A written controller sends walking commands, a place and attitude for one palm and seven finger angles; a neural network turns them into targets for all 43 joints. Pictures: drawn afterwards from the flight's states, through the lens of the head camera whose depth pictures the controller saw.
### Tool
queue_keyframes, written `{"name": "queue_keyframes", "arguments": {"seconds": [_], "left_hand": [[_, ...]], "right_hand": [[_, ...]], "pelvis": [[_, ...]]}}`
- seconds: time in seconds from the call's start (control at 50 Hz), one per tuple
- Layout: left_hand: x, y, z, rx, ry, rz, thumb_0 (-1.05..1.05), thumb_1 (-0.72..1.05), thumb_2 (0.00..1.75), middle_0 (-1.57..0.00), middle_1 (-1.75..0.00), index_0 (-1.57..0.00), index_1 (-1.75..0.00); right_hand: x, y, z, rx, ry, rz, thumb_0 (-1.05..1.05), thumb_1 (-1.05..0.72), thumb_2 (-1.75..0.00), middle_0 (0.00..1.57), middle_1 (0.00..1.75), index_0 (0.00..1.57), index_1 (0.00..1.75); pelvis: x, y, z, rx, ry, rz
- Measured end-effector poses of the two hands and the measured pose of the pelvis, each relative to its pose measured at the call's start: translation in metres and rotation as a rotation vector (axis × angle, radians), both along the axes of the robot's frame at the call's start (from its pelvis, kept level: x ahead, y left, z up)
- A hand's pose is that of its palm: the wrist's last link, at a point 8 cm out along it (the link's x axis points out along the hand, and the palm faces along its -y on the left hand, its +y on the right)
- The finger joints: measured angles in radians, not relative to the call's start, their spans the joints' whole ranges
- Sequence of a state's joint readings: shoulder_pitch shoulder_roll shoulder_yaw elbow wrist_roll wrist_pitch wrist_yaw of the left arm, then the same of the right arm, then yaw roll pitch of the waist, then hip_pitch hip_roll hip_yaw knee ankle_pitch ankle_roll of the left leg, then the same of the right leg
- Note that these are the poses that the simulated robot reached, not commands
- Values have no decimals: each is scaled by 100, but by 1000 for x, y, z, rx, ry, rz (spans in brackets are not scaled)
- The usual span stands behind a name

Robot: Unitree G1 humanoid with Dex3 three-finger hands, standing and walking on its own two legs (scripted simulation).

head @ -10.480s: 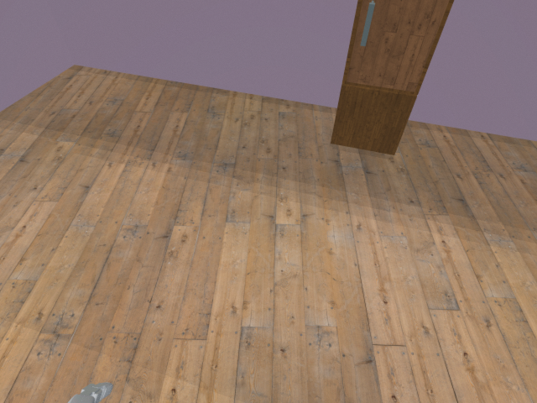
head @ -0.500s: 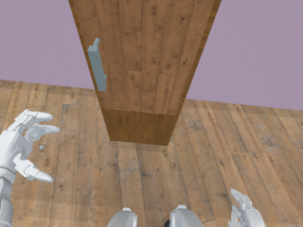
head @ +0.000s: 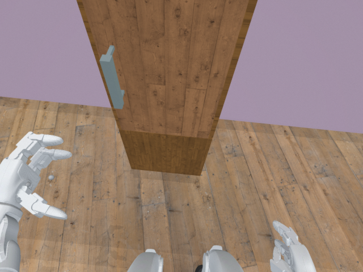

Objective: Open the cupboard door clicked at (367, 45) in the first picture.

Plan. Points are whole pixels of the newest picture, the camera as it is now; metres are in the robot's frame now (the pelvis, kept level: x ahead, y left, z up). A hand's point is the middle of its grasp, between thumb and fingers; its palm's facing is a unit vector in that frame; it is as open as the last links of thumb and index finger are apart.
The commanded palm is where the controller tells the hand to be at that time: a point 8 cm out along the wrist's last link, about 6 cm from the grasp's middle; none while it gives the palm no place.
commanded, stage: move the hooked fingers beside the handle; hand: left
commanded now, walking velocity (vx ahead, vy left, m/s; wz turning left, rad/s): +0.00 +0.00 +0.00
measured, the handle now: (115, 79) +0.58 +0.22 +0.03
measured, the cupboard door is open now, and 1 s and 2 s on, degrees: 0 0 0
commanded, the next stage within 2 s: none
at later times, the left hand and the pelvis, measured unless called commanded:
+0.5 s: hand (65, 140) +0.37 +0.28 +0.04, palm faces -0.03 -1.00 -0.02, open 14.0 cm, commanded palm +0.35 +0.33 +0.04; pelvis +0.00 +0.01 -0.01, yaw -2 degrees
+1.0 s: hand (75, 116) +0.44 +0.28 +0.04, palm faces -0.05 -1.00 -0.01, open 14.0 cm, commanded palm +0.43 +0.32 +0.04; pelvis +0.00 +0.02 -0.01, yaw -2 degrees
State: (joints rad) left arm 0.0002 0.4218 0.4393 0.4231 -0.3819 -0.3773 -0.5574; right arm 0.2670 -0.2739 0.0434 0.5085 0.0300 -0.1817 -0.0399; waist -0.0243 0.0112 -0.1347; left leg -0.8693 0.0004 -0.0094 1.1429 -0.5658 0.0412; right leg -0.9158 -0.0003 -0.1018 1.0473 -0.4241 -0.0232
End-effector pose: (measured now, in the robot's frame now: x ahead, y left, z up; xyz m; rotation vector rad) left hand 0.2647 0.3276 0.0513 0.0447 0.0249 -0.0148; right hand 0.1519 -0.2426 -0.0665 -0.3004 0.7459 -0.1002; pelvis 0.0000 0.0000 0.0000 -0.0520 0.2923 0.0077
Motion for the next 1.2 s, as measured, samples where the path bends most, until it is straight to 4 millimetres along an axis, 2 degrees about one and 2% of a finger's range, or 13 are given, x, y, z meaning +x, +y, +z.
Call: {"name": "queue_keyframes", "arguments": {"seconds": [0.1,0.2,0.32,0.4,0.6,0.76,0.96,1.08,1.2], "left_hand": [[10,2,-7,-9,15,-1,-1,-50,30,-30,-120,-30,-120],[32,6,-11,-14,12,-8,-1,-50,30,-30,-120,-30,-120],[63,3,-4,-15,-14,-44,-1,-50,30,-30,-120,-30,-120],[78,3,-6,-26,19,-46,-1,-50,30,-30,-120,-30,-120],[99,11,-10,-21,-1,-10,-1,-50,30,-30,-120,-30,-120],[121,12,-14,-41,11,-30,-1,-50,30,-30,-120,-30,-120],[151,5,-8,-41,-1,-34,-1,-50,30,-30,-120,-30,-120],[171,6,-15,-32,21,-21,-1,-50,30,-30,-120,-30,-120],[193,7,-12,-19,-10,-19,-1,-50,30,-30,-120,-30,-120]], "right_hand": [[0,-4,-4,-16,9,3,1,-91,-90,20,30,20,30],[-7,-10,-10,-41,40,-12,1,-91,-90,20,30,20,30],[-24,-14,-14,-47,94,-54,1,-91,-90,20,30,20,30],[-37,-14,-16,-41,134,-82,1,-91,-90,20,30,20,30],[-65,-13,-21,-52,251,-123,1,-91,-90,20,30,20,30],[-75,-10,-23,-69,306,-144,1,-91,-90,20,30,20,30],[-91,-8,-27,-69,371,-166,0,-91,-90,20,30,20,30],[-108,-10,-33,-78,432,-187,0,-91,-90,20,30,20,30],[-129,-15,-38,-94,511,-216,0,-91,-90,20,30,20,30]], "pelvis": [[-1,-2,-3,-2,6,4],[-5,-3,-8,-6,17,2],[-4,0,-8,-6,35,-7],[-2,3,-6,-2,48,-16],[1,10,-6,-6,68,-26],[0,15,-7,-15,80,-22],[-3,18,-9,-20,95,-22],[-6,16,-15,-21,114,-26],[-7,14,-21,-27,143,-27]]}}
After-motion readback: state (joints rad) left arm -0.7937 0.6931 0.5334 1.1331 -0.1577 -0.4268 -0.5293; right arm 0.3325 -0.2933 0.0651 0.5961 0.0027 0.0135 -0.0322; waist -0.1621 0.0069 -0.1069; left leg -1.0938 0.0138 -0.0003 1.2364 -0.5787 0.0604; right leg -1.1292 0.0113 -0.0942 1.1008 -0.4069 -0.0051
